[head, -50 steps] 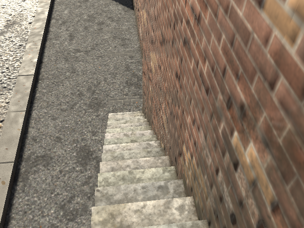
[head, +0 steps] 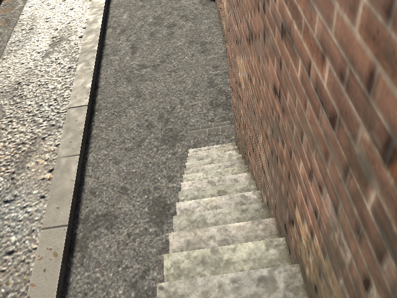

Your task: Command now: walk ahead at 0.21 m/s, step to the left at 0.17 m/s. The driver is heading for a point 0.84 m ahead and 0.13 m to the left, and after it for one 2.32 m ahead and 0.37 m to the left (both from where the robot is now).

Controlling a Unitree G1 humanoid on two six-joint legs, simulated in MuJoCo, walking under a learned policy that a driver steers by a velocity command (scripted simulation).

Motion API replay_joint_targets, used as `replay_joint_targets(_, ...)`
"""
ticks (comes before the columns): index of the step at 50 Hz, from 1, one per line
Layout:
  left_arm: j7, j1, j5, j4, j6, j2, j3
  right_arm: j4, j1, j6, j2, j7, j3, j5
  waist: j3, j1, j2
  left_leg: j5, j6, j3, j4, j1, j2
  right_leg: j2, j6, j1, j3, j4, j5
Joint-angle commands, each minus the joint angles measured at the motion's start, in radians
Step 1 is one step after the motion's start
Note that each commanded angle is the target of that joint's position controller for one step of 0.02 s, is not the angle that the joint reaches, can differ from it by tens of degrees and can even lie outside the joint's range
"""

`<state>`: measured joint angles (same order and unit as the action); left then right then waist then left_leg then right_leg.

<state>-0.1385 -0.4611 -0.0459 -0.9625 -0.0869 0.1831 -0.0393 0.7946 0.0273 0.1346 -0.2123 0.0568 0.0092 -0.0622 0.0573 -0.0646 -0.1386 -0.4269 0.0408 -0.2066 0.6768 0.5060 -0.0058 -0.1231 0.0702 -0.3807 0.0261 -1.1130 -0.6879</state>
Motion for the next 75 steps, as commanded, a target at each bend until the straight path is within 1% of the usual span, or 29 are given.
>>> replay_joint_targets(1, 0.016, -0.085, 0.05, -0.004, 0.03, 0.162, -0.038, -0.048, -0.07, -0.057, 0.016, 0.008, -0.003, 0.064, 0.071, -0.114, 0.319, 0.126, -0.023, 0.102, -0.264, -0.109, 0.03, -0.14, -0.216, -0.108, -0.191, 0.271, 0.384)
replay_joint_targets(3, 0.017, -0.065, 0.071, -0.01, 0.054, 0.207, -0.056, 0.033, 0.096, -0.077, -0.009, 0.018, 0.015, 0.105, 0.063, -0.051, 0.263, 0.179, -0.064, 0.1, -0.413, -0.313, 0.06, -0.118, -0.225, -0.146, -0.186, 0.14, 0.349)
replay_joint_targets(5, 0.02, -0.116, 0.114, -0.037, 0.083, 0.184, -0.053, 0.148, 0.38, -0.118, -0.061, 0.015, 0.045, 0.109, -0.015, 0.031, 0.142, 0.213, -0.082, 0.099, -0.603, -0.545, 0.076, -0.024, -0.215, -0.143, -0.057, -0.22, 0.213)
replay_joint_targets(6, 0.043, -0.227, 0.123, -0.089, 0.085, 0.147, -0.061, 0.197, 0.529, -0.15, -0.093, 0.011, 0.051, 0.085, -0.124, 0.045, -0.016, -0.19, -0.067, 0.087, -0.385, -0.771, 0.11, 0.051, -0.177, -0.352, 0.048, -0.631, -0.198)
replay_joint_targets(7, 0.065, -0.138, 0.027, 0.017, 0.056, 0.112, -0.037, 0.243, 0.63, -0.153, -0.278, 0.018, 0.115, 0.048, -0.224, 0.12, -0.239, 0.164, -0.206, -0.082, -0.197, -0.947, 0.224, 0.095, -0.115, -0.684, 0.145, -0.727, -0.319)
replay_joint_targets(9, 0.054, 0.035, 0.039, 0.018, 0.063, 0.137, -0.046, 0.182, 0.614, -0.149, -0.199, 0.023, 0.118, 0.052, -0.153, 0.195, -0.186, 0.303, -0.27, -0.205, -0.246, -0.79, 0.256, 0.071, -0.126, -0.797, 0.095, -1.015, -0.145)
replay_joint_targets(11, 0.047, 0.244, 0.06, 0.075, 0.096, 0.132, -0.046, 0.07, 0.411, -0.152, -0.057, 0.007, 0.051, 0.044, -0.02, 0.181, -0.018, 0.023, -0.21, -0.106, -0.241, -0.481, 0.188, 0.056, -0.119, -0.671, 0.061, -0.965, 0.083)
replay_joint_targets(12, 0.044, 0.177, 0.057, 0.113, 0.111, 0.073, -0.03, 0.082, 0.396, -0.15, -0.103, -0.008, 0.055, 0.012, -0.073, 0.133, -0.078, 0.077, -0.305, -0.212, -0.251, -0.418, 0.249, 0.082, -0.11, -0.645, 0.044, -1.0, 0.084)
replay_joint_targets(14, 0.032, 0.142, 0.082, 0.117, 0.132, 0.045, -0.01, 0.115, 0.425, -0.171, -0.077, -0.015, 0.029, 0.042, -0.039, 0.094, 0.016, 0.095, -0.331, -0.222, -0.204, -0.38, 0.238, 0.107, -0.108, -0.731, -0.026, -1.072, 0.141)
replay_joint_targets(15, 0.019, 0.1, 0.063, 0.18, 0.129, 0.062, -0.007, 0.098, 0.361, -0.187, -0.141, -0.029, 0.044, 0.029, -0.044, 0.043, -0.022, 0.5, -0.35, -0.32, -0.27, -0.307, 0.29, 0.087, -0.058, -0.749, -0.064, -0.843, 0.34)
replay_joint_targets(17, 0.022, 0.162, 0.082, 0.157, 0.118, 0.07, -0.01, 0.134, 0.342, -0.188, -0.078, -0.052, 0.009, 0.056, 0.013, 0.059, 0.039, 0.684, -0.313, -0.296, -0.276, -0.219, 0.205, 0.105, -0.006, -0.721, -0.021, -0.664, 0.526)
replay_joint_targets(21, 0.059, 0.295, 0.068, 0.211, 0.127, 0.045, 0.025, 0.137, 0.345, -0.186, -0.129, -0.06, 0.008, 0.073, 0.028, 0.112, 0.048, 0.801, -0.186, -0.171, -0.473, 0.054, 0.096, 0.127, 0.002, -0.071, 0.065, 0.197, 0.703)
replay_joint_targets(23, 0.064, 0.096, 0.053, 0.126, 0.14, 0.088, 0.004, 0.132, 0.284, -0.19, -0.167, -0.034, 0.015, 0.04, -0.036, 0.026, -0.055, 0.577, -0.23, -0.152, -0.408, 0.117, 0.094, 0.13, -0.003, 0.232, 0.035, 0.034, 0.76)
replay_joint_targets(26, 0.045, 0.215, 0.055, 0.181, 0.138, 0.149, -0.003, 0.092, 0.411, -0.152, -0.133, -0.037, 0.013, 0.041, 0.152, 0.124, 0.02, 0.404, -0.182, -0.227, -0.366, -0.219, 0.066, 0.108, -0.009, 0.071, 0.044, 0.741, 0.27)
replay_joint_targets(28, 0.041, 0.005, 0.088, 0.132, 0.111, 0.158, 0.009, 0.115, 0.586, -0.169, -0.064, -0.019, -0.004, 0.042, -0.005, 0.116, 0.159, 0.628, -0.157, -0.236, -0.307, -0.161, 0.06, -0.136, -0.032, 0.466, -0.113, 0.674, 0.575)
replay_joint_targets(30, 0.052, 0.003, 0.049, 0.112, 0.132, 0.191, -0.014, 0.033, 0.398, -0.145, -0.084, -0.005, 0.008, 0.036, 0.027, 0.033, 0.345, 0.914, -0.12, -0.004, -0.102, 0.002, -0.08, -0.203, -0.208, 0.401, -0.431, 0.819, 0.274)
replay_joint_targets(33, 0.068, 0.064, 0.026, 0.112, 0.119, 0.177, -0.008, -0.011, 0.338, -0.132, -0.086, 0.029, 0.017, 0.032, 0.066, 0.067, 0.274, 0.874, -0.079, 0.093, 0.116, 0.028, -0.044, -0.24, -0.27, 0.243, -0.475, 0.952, 0.037)
replay_joint_targets(43, 0.074, 0.215, 0.01, 0.133, 0.109, 0.185, -0.011, 0.02, 0.295, -0.147, -0.001, 0.029, -0.022, -0.006, -0.05, 0.098, 0.301, 0.671, -0.037, 0.26, 0.092, -0.46, -0.078, -0.076, -0.189, -0.04, -0.066, 0.771, 0.672)
replay_joint_targets(44, 0.092, 0.177, -0.012, 0.097, 0.118, 0.245, -0.031, 0.022, 0.413, -0.166, -0.03, 0.024, -0.016, 0.008, -0.07, 0.157, 0.376, 0.916, -0.018, 0.302, -0.127, -0.499, -0.104, 0.037, -0.22, -0.049, -0.003, 0.685, 0.17)
replay_joint_targets(46, 0.1, 0.279, 0.044, 0.132, 0.115, 0.189, -0.033, 0.101, 0.657, -0.189, -0.122, 0.012, 0.022, 0.013, 0.054, 0.284, 0.057, 0.832, -0.016, -0.022, -0.301, -0.804, 0.084, 0.097, -0.227, -0.531, -0.002, 0.2, 0.126)
replay_joint_targets(47, 0.11, 0.258, 0.039, 0.136, 0.097, 0.143, -0.032, 0.133, 0.803, -0.192, -0.281, -0.027, 0.068, 0.036, 0.039, 0.276, -0.101, 0.408, -0.061, -0.424, -0.333, -0.82, 0.343, 0.177, -0.21, -0.698, -0.091, 0.089, 0.088)
replay_joint_targets(48, 0.106, 0.168, 0.021, 0.085, 0.091, 0.122, -0.018, 0.153, 0.78, -0.211, -0.316, -0.058, 0.08, 0.032, 0.016, 0.219, -0.074, 0.261, -0.161, -0.542, -0.38, -0.674, 0.437, 0.109, -0.171, -0.601, -0.241, 0.074, 0.211)
replay_joint_targets(50, 0.093, 0.174, 0.014, 0.0, 0.121, 0.176, -0.027, 0.074, 0.404, -0.242, -0.113, -0.048, 0.022, 0.004, 0.032, 0.066, 0.104, 0.115, -0.207, -0.251, -0.371, -0.382, 0.348, 0.041, -0.076, -0.265, -0.226, 0.084, 0.433)
replay_joint_targets(53, 0.105, 0.068, 0.016, -0.074, 0.178, 0.118, -0.012, 0.038, 0.187, -0.266, -0.006, -0.02, -0.037, 0.043, -0.009, -0.056, 0.03, -0.163, -0.127, 0.113, -0.319, -0.031, 0.159, 0.067, -0.031, 0.224, -0.085, 0.204, 0.577)
replay_joint_targets(57, 0.093, 0.234, 0.068, -0.029, 0.159, 0.1, -0.005, 0.137, 0.394, -0.295, -0.053, -0.029, -0.019, 0.05, 0.001, 0.082, 0.027, -0.111, -0.143, 0.086, -0.172, -0.292, 0.126, 0.073, -0.061, -0.072, -0.105, 0.311, 0.803)
replay_joint_targets(62, 0.058, 0.355, 0.031, 0.03, 0.085, 0.184, -0.035, 0.159, 0.415, -0.275, -0.043, -0.055, -0.014, 0.035, 0.004, 0.169, 0.057, 0.015, -0.161, 0.016, -0.05, -0.424, 0.13, 0.047, -0.03, -0.199, -0.094, 0.488, 0.618)
replay_joint_targets(64, 0.069, 0.331, 0.013, 0.013, 0.074, 0.131, -0.029, 0.158, 0.385, -0.267, -0.038, -0.062, -0.021, 0.021, -0.058, 0.16, 0.059, 0.101, -0.157, 0.052, -0.04, -0.447, 0.112, 0.067, -0.029, -0.115, -0.076, 0.535, 0.622)
replay_joint_targets(69, 0.086, 0.515, 0.026, 0.068, 0.08, 0.114, -0.037, 0.205, 0.539, -0.272, -0.121, -0.065, 0.019, 0.007, 0.005, 0.249, 0.095, 0.393, -0.178, -0.024, -0.087, -0.644, 0.131, 0.113, -0.043, -0.326, -0.051, 0.551, 0.591)
replay_joint_targets(75, 0.096, 0.6, 0.037, 0.111, 0.05, 0.067, -0.036, 0.203, 0.572, -0.261, -0.055, -0.069, 0.024, 0.013, -0.027, 0.261, 0.144, 0.47, -0.177, -0.019, -0.056, -0.631, 0.107, 0.129, -0.05, -0.241, -0.03, 0.673, 0.771)
